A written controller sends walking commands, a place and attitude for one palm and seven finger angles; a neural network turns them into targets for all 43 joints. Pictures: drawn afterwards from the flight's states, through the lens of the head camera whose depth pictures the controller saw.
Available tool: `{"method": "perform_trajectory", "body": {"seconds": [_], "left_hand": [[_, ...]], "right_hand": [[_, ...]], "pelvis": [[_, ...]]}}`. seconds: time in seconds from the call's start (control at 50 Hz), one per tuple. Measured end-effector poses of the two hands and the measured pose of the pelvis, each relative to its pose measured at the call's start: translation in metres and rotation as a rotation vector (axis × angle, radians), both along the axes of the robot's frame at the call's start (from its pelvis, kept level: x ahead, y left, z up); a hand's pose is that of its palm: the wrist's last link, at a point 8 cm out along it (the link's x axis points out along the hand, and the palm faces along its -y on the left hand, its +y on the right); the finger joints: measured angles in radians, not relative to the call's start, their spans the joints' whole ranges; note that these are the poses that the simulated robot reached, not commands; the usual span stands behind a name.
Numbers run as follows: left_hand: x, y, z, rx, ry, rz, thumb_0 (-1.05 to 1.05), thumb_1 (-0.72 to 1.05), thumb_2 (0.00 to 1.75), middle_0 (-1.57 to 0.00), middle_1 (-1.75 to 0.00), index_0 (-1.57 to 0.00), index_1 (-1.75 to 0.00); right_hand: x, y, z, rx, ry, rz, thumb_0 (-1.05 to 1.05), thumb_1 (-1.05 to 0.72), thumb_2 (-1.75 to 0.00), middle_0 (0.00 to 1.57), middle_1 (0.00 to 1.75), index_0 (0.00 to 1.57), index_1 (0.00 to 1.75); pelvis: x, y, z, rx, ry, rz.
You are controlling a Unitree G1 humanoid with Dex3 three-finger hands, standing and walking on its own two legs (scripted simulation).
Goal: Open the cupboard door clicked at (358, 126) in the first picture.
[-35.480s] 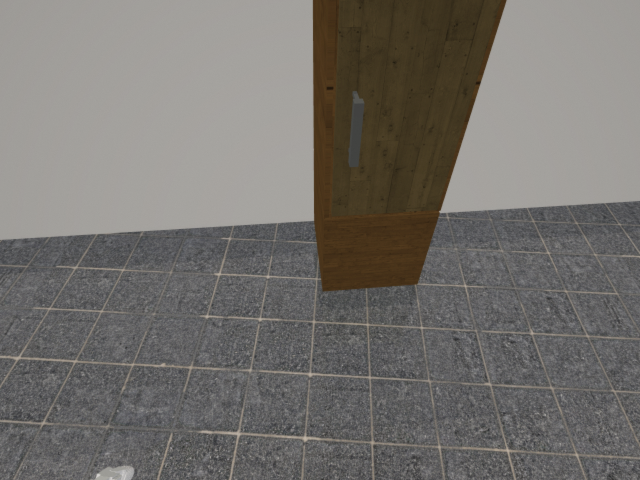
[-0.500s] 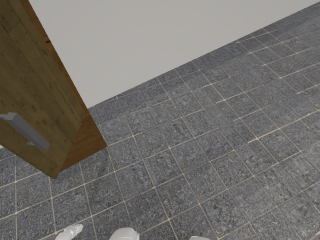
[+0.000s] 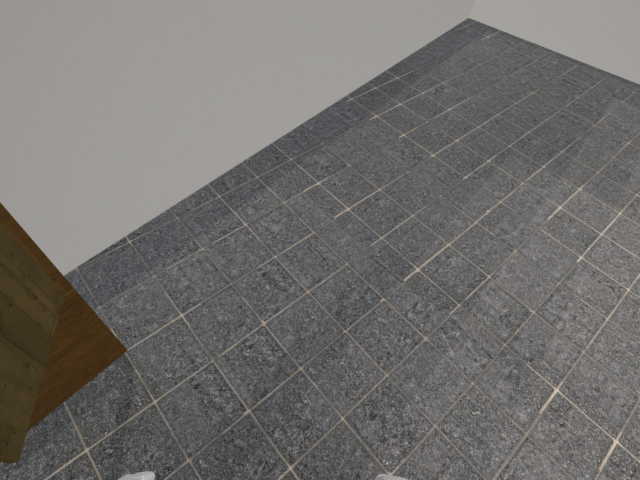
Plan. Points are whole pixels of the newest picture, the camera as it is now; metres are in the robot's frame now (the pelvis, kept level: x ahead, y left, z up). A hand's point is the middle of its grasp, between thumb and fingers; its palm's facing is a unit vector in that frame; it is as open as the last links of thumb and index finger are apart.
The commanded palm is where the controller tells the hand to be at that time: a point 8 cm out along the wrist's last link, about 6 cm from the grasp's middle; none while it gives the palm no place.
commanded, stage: walk to a spot facing it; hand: left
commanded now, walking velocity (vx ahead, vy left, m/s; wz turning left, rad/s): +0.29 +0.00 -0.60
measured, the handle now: out of the picture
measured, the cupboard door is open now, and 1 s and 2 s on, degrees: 49 49 49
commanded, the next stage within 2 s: turn to face it in 1.44 s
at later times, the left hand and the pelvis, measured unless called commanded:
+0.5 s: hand (212, 434) +0.20 +0.17 -0.20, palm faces -0.24 -0.96 -0.15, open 7.4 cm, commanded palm none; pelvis +0.16 -0.02 -0.02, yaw -18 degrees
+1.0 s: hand (361, 248) +0.56 -0.06 -0.17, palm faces -0.51 -0.84 -0.19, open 7.3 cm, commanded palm none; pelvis +0.34 -0.14 -0.02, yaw -28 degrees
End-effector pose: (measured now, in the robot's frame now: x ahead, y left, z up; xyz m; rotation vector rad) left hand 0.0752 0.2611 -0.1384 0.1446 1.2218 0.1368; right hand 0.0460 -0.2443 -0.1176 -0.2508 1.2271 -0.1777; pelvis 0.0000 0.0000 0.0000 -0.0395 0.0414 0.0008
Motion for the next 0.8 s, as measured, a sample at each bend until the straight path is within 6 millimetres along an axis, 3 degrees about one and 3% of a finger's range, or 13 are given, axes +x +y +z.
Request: {"method": "perform_trajectory", "body": {"seconds": [0.14,0.2,0.26,0.36,0.46,0.52,0.62,0.72,0.8], "left_hand": [[0.066,-0.037,-0.001,0.039,-0.050,-0.153,0.01,0.91,0.89,-0.20,-0.29,-0.20,-0.30],[0.079,-0.050,0.001,0.045,-0.074,-0.148,0.00,0.91,0.89,-0.20,-0.29,-0.20,-0.30],[0.081,-0.057,0.003,0.042,-0.030,-0.153,0.00,0.91,0.89,-0.20,-0.30,-0.20,-0.30],[0.085,-0.059,-0.005,0.013,0.101,-0.193,0.00,0.91,0.89,-0.20,-0.30,-0.20,-0.30],[0.115,-0.046,-0.028,-0.015,0.191,-0.212,0.00,0.90,0.89,-0.21,-0.30,-0.21,-0.30],[0.154,-0.041,-0.037,-0.009,0.208,-0.252,0.01,0.91,0.89,-0.20,-0.30,-0.20,-0.30],[0.252,-0.059,-0.020,-0.014,0.085,-0.335,0.01,0.91,0.89,-0.20,-0.29,-0.20,-0.30],[0.343,-0.101,0.000,-0.030,-0.035,-0.428,0.01,0.91,0.89,-0.20,-0.29,-0.20,-0.30],[0.405,-0.150,0.007,-0.033,-0.082,-0.525,0.00,0.91,0.89,-0.20,-0.29,-0.20,-0.30]], "right_hand": [[-0.038,-0.039,-0.030,0.033,0.068,-0.162,0.01,-0.90,-0.90,0.20,0.30,0.21,0.30],[-0.034,-0.052,-0.033,0.031,0.120,-0.189,0.01,-0.90,-0.90,0.20,0.30,0.20,0.30],[-0.006,-0.059,-0.024,0.026,0.084,-0.207,0.01,-0.90,-0.90,0.20,0.30,0.20,0.30],[0.066,-0.059,-0.005,0.018,-0.062,-0.223,0.02,-0.91,-0.90,0.19,0.30,0.20,0.30],[0.136,-0.050,-0.001,-0.021,-0.181,-0.216,0.01,-0.90,-0.90,0.20,0.30,0.20,0.30],[0.151,-0.042,-0.002,-0.044,-0.203,-0.247,0.01,-0.90,-0.90,0.20,0.30,0.20,0.30],[0.131,-0.021,0.003,-0.009,-0.083,-0.346,0.01,-0.90,-0.90,0.20,0.30,0.20,0.30],[0.097,0.001,-0.002,0.061,0.081,-0.475,0.01,-0.90,-0.90,0.20,0.30,0.20,0.30],[0.073,0.015,-0.009,0.122,0.190,-0.585,0.01,-0.90,-0.90,0.20,0.30,0.20,0.30]], "pelvis": [[0.028,-0.026,-0.019,0.029,-0.004,-0.098],[0.041,-0.031,-0.018,0.023,-0.020,-0.115],[0.060,-0.034,-0.010,0.030,-0.023,-0.152],[0.096,-0.032,-0.004,0.040,-0.021,-0.224],[0.147,-0.020,-0.017,0.018,-0.024,-0.281],[0.173,-0.017,-0.022,0.012,-0.030,-0.323],[0.210,-0.024,-0.005,0.009,-0.021,-0.363],[0.245,-0.037,0.004,0.017,-0.014,-0.413],[0.274,-0.056,0.001,0.032,-0.021,-0.450]]}}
